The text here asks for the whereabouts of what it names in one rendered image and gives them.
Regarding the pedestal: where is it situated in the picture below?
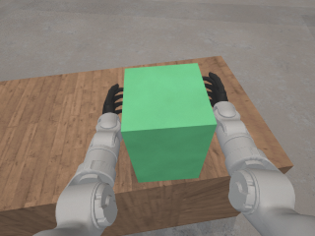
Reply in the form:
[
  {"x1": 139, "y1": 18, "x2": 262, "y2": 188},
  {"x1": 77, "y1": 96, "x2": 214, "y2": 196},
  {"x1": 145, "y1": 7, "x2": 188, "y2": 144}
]
[{"x1": 0, "y1": 56, "x2": 294, "y2": 236}]

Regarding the left robot forearm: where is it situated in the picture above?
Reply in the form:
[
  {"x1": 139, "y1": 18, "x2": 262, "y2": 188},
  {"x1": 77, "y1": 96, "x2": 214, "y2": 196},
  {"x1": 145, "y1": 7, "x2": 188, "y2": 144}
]
[{"x1": 55, "y1": 112, "x2": 123, "y2": 222}]

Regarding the robot right upper arm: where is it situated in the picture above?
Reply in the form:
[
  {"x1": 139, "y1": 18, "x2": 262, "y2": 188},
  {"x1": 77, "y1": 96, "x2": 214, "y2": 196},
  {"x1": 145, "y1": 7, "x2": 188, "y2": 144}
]
[{"x1": 228, "y1": 167, "x2": 315, "y2": 236}]

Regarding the carton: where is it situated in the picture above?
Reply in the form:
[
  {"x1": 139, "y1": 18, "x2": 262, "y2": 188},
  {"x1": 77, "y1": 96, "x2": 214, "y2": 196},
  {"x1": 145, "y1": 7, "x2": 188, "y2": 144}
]
[{"x1": 120, "y1": 63, "x2": 218, "y2": 183}]

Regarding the robot left upper arm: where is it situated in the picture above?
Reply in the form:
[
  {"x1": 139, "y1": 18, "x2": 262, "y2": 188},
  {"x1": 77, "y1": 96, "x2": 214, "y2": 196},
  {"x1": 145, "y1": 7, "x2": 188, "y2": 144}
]
[{"x1": 32, "y1": 181, "x2": 118, "y2": 236}]

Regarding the right robot forearm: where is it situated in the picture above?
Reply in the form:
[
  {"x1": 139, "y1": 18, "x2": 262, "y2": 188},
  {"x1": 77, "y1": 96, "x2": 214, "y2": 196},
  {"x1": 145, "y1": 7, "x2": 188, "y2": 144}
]
[{"x1": 213, "y1": 101, "x2": 295, "y2": 202}]

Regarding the robot left hand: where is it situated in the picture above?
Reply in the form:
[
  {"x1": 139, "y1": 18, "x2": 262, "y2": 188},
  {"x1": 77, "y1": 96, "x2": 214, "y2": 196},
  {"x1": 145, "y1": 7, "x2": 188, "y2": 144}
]
[{"x1": 102, "y1": 84, "x2": 124, "y2": 115}]

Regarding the robot right hand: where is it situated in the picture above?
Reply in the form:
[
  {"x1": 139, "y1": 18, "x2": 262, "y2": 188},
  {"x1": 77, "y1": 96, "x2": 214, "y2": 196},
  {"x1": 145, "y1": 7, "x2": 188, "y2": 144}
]
[{"x1": 202, "y1": 72, "x2": 228, "y2": 107}]

